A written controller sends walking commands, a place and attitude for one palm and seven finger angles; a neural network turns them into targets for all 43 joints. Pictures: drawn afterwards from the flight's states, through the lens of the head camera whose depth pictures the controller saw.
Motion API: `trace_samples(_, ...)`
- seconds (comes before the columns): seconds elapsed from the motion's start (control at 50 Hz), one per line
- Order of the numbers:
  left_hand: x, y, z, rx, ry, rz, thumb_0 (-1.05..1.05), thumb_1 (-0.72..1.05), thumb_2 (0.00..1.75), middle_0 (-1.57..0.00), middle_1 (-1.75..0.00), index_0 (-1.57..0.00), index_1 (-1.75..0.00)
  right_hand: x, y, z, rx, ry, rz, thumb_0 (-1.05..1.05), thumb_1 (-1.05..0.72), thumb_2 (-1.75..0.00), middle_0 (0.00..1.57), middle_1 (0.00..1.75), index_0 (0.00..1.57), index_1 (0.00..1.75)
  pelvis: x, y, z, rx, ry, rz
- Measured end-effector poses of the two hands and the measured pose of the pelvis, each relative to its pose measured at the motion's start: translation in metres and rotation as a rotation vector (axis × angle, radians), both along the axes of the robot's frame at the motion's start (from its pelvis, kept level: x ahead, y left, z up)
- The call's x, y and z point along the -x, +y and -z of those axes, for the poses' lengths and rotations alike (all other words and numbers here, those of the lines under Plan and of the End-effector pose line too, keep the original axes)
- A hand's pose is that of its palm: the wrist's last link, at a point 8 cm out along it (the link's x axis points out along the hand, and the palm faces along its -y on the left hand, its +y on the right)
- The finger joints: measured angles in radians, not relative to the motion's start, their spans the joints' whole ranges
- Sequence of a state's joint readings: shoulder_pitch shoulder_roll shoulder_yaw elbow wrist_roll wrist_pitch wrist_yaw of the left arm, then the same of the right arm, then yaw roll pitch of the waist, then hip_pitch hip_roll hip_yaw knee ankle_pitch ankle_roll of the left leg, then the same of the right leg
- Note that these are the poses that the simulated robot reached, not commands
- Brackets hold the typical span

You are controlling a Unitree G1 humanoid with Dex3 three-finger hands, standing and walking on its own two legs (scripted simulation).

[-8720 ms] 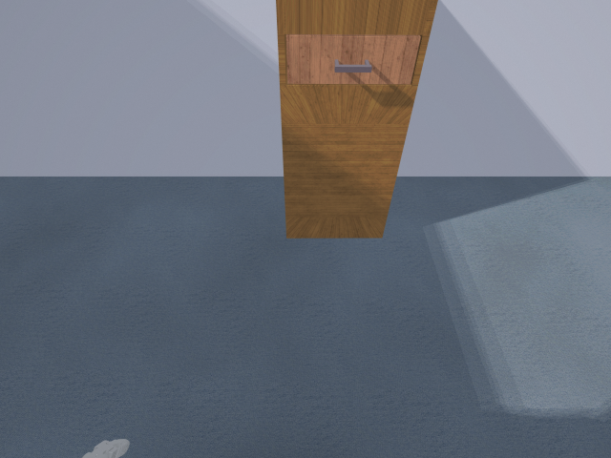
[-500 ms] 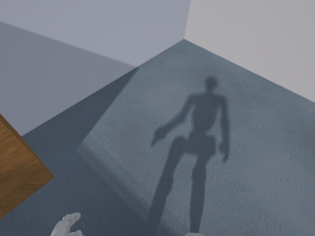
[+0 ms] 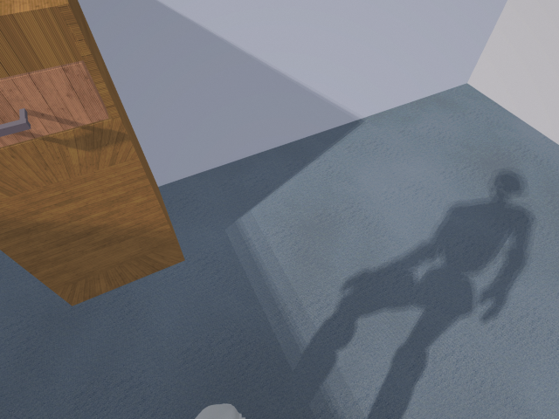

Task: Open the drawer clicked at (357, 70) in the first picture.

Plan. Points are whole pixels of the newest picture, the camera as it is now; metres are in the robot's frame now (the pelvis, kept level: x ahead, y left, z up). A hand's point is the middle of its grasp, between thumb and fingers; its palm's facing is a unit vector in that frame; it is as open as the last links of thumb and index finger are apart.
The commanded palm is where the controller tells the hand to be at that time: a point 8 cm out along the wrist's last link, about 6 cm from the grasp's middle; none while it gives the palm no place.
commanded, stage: turn to face it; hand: left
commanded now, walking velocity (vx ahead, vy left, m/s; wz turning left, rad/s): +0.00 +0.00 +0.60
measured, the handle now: out of the picture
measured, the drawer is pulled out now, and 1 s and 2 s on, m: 0.00 0.00 0.00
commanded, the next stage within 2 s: take the last steps up to it in 0.74 s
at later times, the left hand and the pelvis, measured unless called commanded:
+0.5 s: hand out of the picture +0.08 +0.26 -0.14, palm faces +0.27 -0.92 -0.27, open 7.4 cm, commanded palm none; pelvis +0.01 +0.02 +0.01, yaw +15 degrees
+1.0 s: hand out of the picture -0.08 +0.18 -0.16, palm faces +0.51 -0.83 -0.23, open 7.4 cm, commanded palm none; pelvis +0.00 +0.00 +0.00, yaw +28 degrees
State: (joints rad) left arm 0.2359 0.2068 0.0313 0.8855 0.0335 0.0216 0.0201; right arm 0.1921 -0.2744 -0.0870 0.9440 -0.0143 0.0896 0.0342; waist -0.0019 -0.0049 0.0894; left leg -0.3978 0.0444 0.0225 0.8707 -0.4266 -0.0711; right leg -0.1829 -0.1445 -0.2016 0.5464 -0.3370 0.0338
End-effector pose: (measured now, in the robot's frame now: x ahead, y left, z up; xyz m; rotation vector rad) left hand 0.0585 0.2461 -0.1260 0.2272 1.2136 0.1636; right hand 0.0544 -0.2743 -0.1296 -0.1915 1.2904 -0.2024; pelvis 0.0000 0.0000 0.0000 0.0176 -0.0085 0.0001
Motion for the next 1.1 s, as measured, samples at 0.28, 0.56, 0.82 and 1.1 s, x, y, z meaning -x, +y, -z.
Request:
trace_samples(0.28,0.044,0.072,0.010,0.013,0.041,-0.206,0.01,0.91,0.89,-0.20,-0.30,-0.20,-0.29,-0.093,0.078,-0.030,0.039,-0.166,-0.247,0.00,-0.91,-0.90,0.20,0.30,0.20,0.30,-0.004,0.041,-0.005,0.052,0.001,-0.148)
trace_samples(0.56,-0.001,0.042,-0.019,-0.047,-0.152,-0.250,0.00,0.91,0.90,-0.20,-0.30,-0.20,-0.29,-0.073,0.060,0.005,-0.052,-0.043,-0.282,0.00,-0.90,-0.90,0.20,0.30,0.20,0.30,-0.011,0.010,-0.001,0.022,0.004,-0.287)
trace_samples(0.82,0.073,-0.016,-0.022,-0.040,-0.074,-0.410,0.00,0.90,0.89,-0.20,-0.30,-0.20,-0.30,-0.082,0.031,0.016,-0.062,0.049,-0.378,0.00,-0.91,-0.90,0.20,0.29,0.19,0.30,-0.012,-0.017,-0.006,-0.018,-0.018,-0.425)
trace_samples(1.1,0.218,-0.027,0.027,0.115,0.187,-0.633,0.00,0.91,0.89,-0.20,-0.30,-0.20,-0.29,-0.120,0.120,-0.007,-0.033,-0.110,-0.579,0.00,-0.91,-0.90,0.19,0.29,0.19,0.30,0.005,0.025,0.004,0.019,-0.030,-0.491)
